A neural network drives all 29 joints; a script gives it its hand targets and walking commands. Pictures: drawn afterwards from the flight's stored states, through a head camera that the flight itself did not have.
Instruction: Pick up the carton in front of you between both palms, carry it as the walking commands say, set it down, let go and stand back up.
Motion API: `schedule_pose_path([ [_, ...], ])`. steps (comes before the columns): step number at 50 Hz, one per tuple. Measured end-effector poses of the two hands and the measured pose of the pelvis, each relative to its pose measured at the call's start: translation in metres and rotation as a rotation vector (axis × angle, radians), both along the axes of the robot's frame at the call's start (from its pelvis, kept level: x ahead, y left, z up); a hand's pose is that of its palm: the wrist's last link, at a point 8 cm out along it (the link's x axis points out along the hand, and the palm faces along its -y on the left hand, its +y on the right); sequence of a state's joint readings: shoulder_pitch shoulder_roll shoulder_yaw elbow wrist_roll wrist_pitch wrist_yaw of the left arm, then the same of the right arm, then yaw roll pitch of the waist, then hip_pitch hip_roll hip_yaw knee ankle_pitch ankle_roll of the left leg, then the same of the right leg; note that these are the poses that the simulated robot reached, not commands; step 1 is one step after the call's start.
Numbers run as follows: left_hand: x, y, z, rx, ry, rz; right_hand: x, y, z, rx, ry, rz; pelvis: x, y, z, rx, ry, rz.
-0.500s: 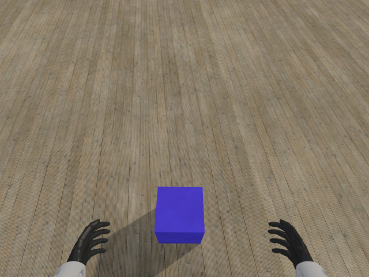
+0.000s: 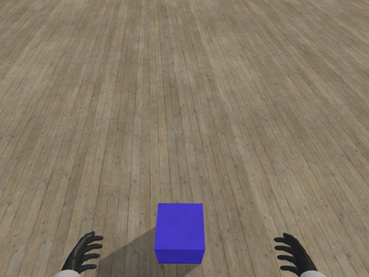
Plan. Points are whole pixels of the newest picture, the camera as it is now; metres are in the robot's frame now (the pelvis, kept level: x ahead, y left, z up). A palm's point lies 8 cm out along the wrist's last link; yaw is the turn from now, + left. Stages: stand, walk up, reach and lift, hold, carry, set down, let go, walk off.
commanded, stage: stand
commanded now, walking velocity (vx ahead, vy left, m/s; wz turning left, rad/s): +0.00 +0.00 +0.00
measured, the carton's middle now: (180, 234) +0.41 +0.03 -0.65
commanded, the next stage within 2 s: none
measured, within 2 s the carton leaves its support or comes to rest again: neither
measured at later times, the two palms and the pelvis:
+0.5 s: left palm out of the picture +0.15 +0.29 -0.09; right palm out of the picture +0.15 -0.28 -0.09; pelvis +0.02 +0.01 +0.00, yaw +0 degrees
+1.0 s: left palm out of the picture +0.10 +0.30 -0.09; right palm out of the picture +0.11 -0.29 -0.09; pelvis +0.00 +0.01 +0.01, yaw +0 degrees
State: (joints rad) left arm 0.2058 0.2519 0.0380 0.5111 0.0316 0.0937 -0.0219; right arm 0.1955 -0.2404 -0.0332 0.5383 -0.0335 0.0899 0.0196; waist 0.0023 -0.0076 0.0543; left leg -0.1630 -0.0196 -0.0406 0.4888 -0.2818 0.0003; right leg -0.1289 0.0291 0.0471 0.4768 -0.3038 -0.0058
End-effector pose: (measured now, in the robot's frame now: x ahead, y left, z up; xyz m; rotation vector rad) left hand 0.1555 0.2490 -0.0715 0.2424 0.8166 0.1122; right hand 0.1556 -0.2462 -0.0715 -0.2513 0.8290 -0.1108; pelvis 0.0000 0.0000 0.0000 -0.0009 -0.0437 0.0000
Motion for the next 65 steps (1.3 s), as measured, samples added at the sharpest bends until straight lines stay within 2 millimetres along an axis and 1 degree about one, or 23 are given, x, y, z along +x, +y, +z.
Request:
schedule_pose_path([
  [3,-0.004,0.018,-0.004,0.052,0.021,0.017,-0.004,-0.016,-0.004,-0.057,0.027,-0.018,0.003,0.001,-0.002,-0.002,0.024,-0.003],
  [6,-0.008,0.032,-0.008,0.083,0.047,0.028,-0.006,-0.028,-0.005,-0.092,0.046,-0.030,0.007,0.002,-0.002,-0.002,0.037,-0.004],
  [11,-0.010,0.042,-0.012,0.106,0.079,0.034,-0.005,-0.037,-0.006,-0.121,0.064,-0.040,0.013,0.005,-0.002,-0.002,0.045,-0.005],
  [19,-0.008,0.044,-0.016,0.108,0.101,0.032,-0.005,-0.035,-0.010,-0.126,0.089,-0.044,0.018,0.007,-0.001,-0.001,0.043,-0.005],
  [27,-0.012,0.045,-0.018,0.111,0.119,0.034,-0.012,-0.035,-0.014,-0.123,0.116,-0.051,0.017,0.008,0.000,0.001,0.035,-0.005],
  [34,-0.022,0.048,-0.019,0.118,0.142,0.039,-0.022,-0.039,-0.015,-0.127,0.136,-0.056,0.013,0.008,0.002,0.001,0.026,-0.004],
  [53,-0.056,0.057,-0.021,0.130,0.216,0.061,-0.051,-0.050,-0.017,-0.134,0.198,-0.069,-0.002,0.006,0.006,0.000,0.007,-0.003],
  [65,-0.069,0.060,-0.023,0.133,0.250,0.068,-0.066,-0.055,-0.020,-0.137,0.239,-0.078,-0.009,0.005,0.008,0.000,0.002,-0.002],
])
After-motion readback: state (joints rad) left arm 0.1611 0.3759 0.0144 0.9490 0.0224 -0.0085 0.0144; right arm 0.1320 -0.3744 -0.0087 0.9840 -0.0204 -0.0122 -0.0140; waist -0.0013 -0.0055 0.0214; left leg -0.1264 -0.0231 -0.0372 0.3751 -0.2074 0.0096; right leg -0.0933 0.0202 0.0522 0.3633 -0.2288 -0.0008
